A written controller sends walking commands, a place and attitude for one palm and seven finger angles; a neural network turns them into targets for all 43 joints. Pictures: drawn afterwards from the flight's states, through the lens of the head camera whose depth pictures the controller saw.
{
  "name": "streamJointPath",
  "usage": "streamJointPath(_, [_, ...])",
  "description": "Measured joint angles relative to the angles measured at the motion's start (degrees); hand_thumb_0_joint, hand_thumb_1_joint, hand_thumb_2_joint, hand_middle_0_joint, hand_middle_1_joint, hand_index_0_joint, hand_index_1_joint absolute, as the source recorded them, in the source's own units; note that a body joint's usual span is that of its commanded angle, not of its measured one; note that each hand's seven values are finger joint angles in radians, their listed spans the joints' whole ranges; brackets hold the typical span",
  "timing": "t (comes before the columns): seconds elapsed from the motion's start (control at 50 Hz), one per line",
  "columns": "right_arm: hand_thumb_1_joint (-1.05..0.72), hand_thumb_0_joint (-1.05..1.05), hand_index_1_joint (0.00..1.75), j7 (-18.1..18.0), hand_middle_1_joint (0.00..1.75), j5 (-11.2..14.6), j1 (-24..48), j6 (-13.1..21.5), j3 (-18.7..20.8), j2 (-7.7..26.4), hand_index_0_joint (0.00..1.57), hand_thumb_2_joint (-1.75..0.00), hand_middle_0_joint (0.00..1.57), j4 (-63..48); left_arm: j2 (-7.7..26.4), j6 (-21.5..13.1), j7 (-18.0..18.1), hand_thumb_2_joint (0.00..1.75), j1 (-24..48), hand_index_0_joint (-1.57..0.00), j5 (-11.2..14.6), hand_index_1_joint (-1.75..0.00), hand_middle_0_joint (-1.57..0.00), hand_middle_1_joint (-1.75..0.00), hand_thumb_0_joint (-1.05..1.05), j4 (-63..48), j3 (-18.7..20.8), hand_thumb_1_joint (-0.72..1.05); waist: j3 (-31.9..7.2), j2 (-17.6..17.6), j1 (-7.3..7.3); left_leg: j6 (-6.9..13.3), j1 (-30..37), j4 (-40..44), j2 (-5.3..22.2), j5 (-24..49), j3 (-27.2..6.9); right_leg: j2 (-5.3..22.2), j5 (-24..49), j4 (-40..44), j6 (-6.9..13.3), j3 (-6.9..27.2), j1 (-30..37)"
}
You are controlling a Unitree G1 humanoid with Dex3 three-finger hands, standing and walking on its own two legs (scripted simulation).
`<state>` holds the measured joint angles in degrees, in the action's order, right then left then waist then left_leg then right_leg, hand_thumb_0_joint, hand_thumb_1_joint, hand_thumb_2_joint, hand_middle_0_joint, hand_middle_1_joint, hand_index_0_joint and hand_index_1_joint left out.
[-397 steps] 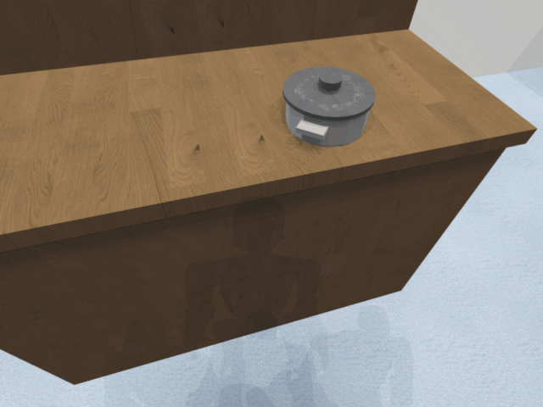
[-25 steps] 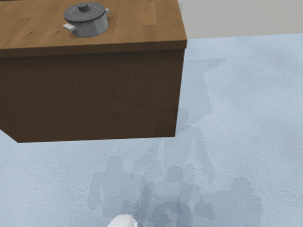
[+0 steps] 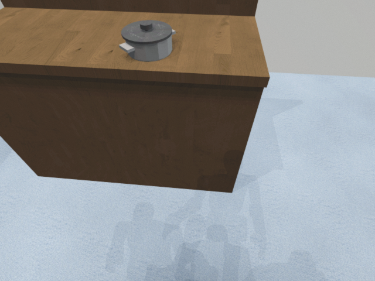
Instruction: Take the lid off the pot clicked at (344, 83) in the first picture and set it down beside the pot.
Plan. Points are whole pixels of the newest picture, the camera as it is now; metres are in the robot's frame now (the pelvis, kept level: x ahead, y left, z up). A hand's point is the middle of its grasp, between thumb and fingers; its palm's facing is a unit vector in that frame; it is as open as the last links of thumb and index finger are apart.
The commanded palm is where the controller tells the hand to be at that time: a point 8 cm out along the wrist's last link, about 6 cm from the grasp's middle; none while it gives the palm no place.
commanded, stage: take the last steps up to it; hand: left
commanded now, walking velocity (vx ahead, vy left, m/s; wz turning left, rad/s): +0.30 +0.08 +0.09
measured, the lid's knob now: (146, 25) +0.86 +0.20 +0.15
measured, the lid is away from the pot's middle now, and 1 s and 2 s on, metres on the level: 0.00 0.00 0.00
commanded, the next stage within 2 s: come to a stop and stand still in 0.76 s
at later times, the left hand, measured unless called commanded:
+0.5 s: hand out of the picture +0.09 +0.21 -0.19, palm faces +0.18 -0.97 -0.15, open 7.4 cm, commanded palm none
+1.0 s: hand (124, 180) +0.43 +0.23 -0.16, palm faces +0.05 -0.97 -0.24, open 7.3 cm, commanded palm none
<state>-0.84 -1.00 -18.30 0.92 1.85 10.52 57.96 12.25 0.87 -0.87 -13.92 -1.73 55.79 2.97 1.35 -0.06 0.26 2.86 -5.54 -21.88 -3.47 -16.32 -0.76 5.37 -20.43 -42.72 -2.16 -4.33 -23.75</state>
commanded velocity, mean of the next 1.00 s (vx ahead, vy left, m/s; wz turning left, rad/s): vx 0.15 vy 0.05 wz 0.00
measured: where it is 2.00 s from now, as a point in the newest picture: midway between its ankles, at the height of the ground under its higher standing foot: (177, 265)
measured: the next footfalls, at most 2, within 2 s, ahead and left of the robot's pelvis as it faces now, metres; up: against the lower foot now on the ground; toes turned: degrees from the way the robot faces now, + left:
right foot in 0.06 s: +0.10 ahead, -0.12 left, +0.00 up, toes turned -6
left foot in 0.48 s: +0.28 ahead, +0.18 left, +0.00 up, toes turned +11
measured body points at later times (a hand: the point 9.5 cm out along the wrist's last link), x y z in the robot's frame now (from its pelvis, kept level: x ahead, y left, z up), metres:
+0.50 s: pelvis +0.18 +0.05 -0.02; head +0.20 +0.07 +0.43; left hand +0.08 +0.26 -0.18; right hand +0.28 -0.18 -0.16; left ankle +0.24 +0.17 -0.75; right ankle +0.07 -0.11 -0.73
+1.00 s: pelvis +0.35 +0.06 -0.01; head +0.38 +0.03 +0.44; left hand +0.43 +0.29 -0.14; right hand +0.35 -0.16 -0.18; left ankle +0.28 +0.18 -0.69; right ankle +0.39 -0.02 -0.74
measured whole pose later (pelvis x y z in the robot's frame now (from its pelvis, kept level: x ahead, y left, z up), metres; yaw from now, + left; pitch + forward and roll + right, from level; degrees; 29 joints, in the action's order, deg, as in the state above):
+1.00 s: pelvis +0.35 +0.06 -0.01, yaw +2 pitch +0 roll +1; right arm -2.0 0.1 -16.1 -0.2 2.2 9.5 62.0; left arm 7.1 -2.4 1.4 -10.2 -1.3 56.2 1.7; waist 3.6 -2.9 -0.6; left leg -1.2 -18.5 -52.8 0.9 -29.9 2.9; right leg 2.1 -14.3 -32.4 3.6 -7.7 -18.2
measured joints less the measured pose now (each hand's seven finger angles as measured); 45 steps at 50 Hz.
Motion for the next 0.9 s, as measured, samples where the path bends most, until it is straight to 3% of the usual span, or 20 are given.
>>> streamJointPath(0.06, [-0.92,0.00,0.30,-0.1,0.30,0.2,-2.6,0.0,0.1,0.2,0.20,-0.90,0.21,1.5,-0.4,-1.5,-0.1,0.90,0.6,-0.20,-0.1,-0.30,-0.20,-0.30,0.00,-0.7,-0.2,0.91,0.0,-0.7,-0.60,-0.8,-0.5,-5.4,0.0,-4.4,-0.3,-1.2,3.9,9.6,1.0,-1.0,5.0])
streamJointPath(0.08, [-0.92,0.00,0.30,-0.1,0.30,0.4,-3.1,-0.1,0.2,0.4,0.20,-0.90,0.20,2.1,-0.8,-2.3,0.0,0.90,1.0,-0.20,-0.2,-0.30,-0.20,-0.30,0.00,-0.7,-0.2,0.91,0.3,-1.3,-0.68,-0.7,-2.3,-10.8,0.4,-6.7,-0.3,-1.5,7.0,9.5,2.1,-1.5,5.4])
streamJointPath(0.12, [-0.91,0.01,0.30,0.3,0.30,0.3,-3.6,-1.0,0.5,0.7,0.20,-0.90,0.20,3.5,-1.9,-3.5,0.4,0.90,0.9,-0.20,0.0,-0.30,-0.20,-0.30,0.00,-0.8,-0.4,0.91,0.5,-2.5,-0.64,-0.5,-7.9,-25.0,1.3,-10.2,-0.1,-1.8,5.1,8.1,3.3,-3.1,6.7])
streamJointPath(0.16, [-0.91,0.01,0.30,0.9,0.30,-0.1,-3.3,-1.8,0.9,1.0,0.20,-0.90,0.20,4.2,-2.8,-4.0,0.9,0.90,-0.5,-0.20,0.2,-0.30,-0.20,-0.30,0.00,-0.5,-0.5,0.91,-0.1,-2.5,-0.20,-0.7,-13.8,-35.5,2.4,-7.9,1.0,-1.9,3.6,10.1,3.5,-3.5,8.9])
streamJointPath(0.2, [-0.91,0.01,0.30,1.2,0.30,-0.3,-2.5,-2.0,1.4,1.2,0.20,-0.90,0.20,3.9,-3.7,-4.0,1.4,0.90,-2.3,-0.20,0.1,-0.30,-0.20,-0.30,0.00,0.6,-0.5,0.91,-0.7,-2.2,-0.30,-1.5,-18.4,-39.3,4.2,-4.2,2.0,-1.7,4.3,13.6,3.0,-3.6,11.5])
streamJointPath(0.32, [-0.91,0.01,0.30,2.2,0.30,-0.1,1.3,-1.2,2.0,0.5,0.20,-0.90,0.20,1.1,-5.3,-4.4,1.3,0.90,-6.6,-0.20,0.0,-0.30,-0.20,-0.30,0.00,5.0,-0.9,0.91,-0.6,-0.3,-0.02,-3.7,-24.8,-29.9,8.6,4.4,3.8,-0.5,5.1,21.5,1.6,-4.0,18.0])
streamJointPath(0.44, [-0.91,0.01,0.30,2.9,0.30,0.1,5.5,0.3,1.7,-0.5,0.20,-0.90,0.20,-0.9,-5.1,-4.0,1.1,0.90,-9.7,-0.20,-0.2,-0.30,-0.21,-0.30,0.00,7.5,-0.4,0.91,0.6,1.0,2.36,-3.0,-20.9,-14.9,8.1,5.6,6.0,1.4,0.4,20.4,-1.3,-4.3,21.9])
streamJointPath(0.48, [-0.91,0.01,0.30,2.7,0.30,-0.1,6.2,1.6,1.3,-0.4,0.20,-0.90,0.20,-2.0,-4.9,-3.6,1.1,0.90,-11.2,-0.20,-0.1,-0.30,-0.21,-0.30,0.00,7.9,0.0,0.91,0.7,0.8,2.60,-2.2,-16.7,-9.5,7.4,5.4,6.7,2.1,-3.9,14.4,-1.4,-4.0,21.0])
streamJointPath(0.54, [-0.91,0.00,0.30,1.4,0.30,-0.5,7.7,2.8,1.0,-1.7,0.20,-0.90,0.20,-2.6,-3.4,-1.9,1.2,0.90,-9.6,-0.20,0.4,-0.30,-0.21,-0.30,0.00,8.6,0.4,0.91,2.1,2.4,1.72,-1.2,-16.8,-14.6,6.0,2.7,7.8,1.9,-9.3,-9.6,2.1,0.7,11.7])
streamJointPath(0.58, [-0.91,0.00,0.30,0.6,0.30,-0.4,7.3,3.0,0.6,-2.5,0.20,-0.90,0.20,-2.4,-2.5,-1.6,1.2,0.90,-7.9,-0.20,0.5,-0.30,-0.21,-0.30,0.00,8.3,0.7,0.91,2.0,2.5,1.50,-0.9,-14.4,-13.1,5.5,1.4,8.7,0.9,-6.4,-21.3,3.2,1.6,4.8])
streamJointPath(0.62, [-0.94,-0.01,0.30,-0.6,0.30,0.1,6.3,3.4,1.3,-2.6,0.20,-0.90,0.20,-2.3,-1.9,-1.7,1.1,0.90,-6.0,-0.20,0.4,-0.30,-0.20,-0.30,0.01,7.2,1.0,0.91,1.4,2.6,1.15,-1.0,-11.4,-9.4,4.7,2.0,9.6,0.6,-3.0,-24.9,3.3,1.1,-0.4])
streamJointPath(0.7, [-0.95,-0.01,0.30,-0.6,0.30,0.0,3.7,3.3,1.0,-1.5,0.20,-0.90,0.20,-0.7,-1.5,-1.6,0.9,0.90,-2.1,-0.19,0.2,-0.30,-0.20,-0.30,0.00,3.6,1.2,0.91,0.2,2.0,0.96,-0.4,-5.7,-2.1,3.1,3.1,10.6,0.9,1.2,-17.9,2.5,-0.5,-5.8])
streamJointPath(0.78, [-0.94,-0.01,0.30,-0.3,0.30,0.0,1.2,2.5,0.7,-1.0,0.20,-0.90,0.20,1.1,-1.9,-1.7,0.6,0.90,1.4,-0.19,0.2,-0.30,-0.20,-0.30,0.00,0.7,1.0,0.92,-0.1,0.8,0.23,-0.8,-1.8,0.7,2.2,2.0,10.6,1.0,3.9,-5.3,2.0,-1.1,-5.3])
streamJointPath(0.86, [-0.92,0.00,0.30,-0.2,0.30,-0.1,-0.9,1.7,0.4,-1.2,0.20,-0.90,0.20,2.8,-2.4,-2.5,0.4,0.90,3.2,-0.19,0.0,-0.30,-0.20,-0.30,0.00,-0.9,0.5,0.91,0.4,-0.3,-0.73,-2.3,-0.1,-3.7,2.9,-3.2,10.2,-0.4,7.4,6.5,2.1,-2.0,0.4])
streamJointPath(0.9, [-0.92,0.00,0.30,-0.2,0.30,0.3,-1.1,1.0,0.4,-1.1,0.20,-0.90,0.20,3.6,-3.0,-3.6,0.6,0.90,3.7,-0.19,-0.1,-0.30,-0.20,-0.30,0.00,-1.0,0.1,0.91,0.9,-1.7,-0.77,-2.5,-2.9,-13.1,4.4,-8.4,9.0,-1.7,7.1,6.6,5.0,-2.7,1.8])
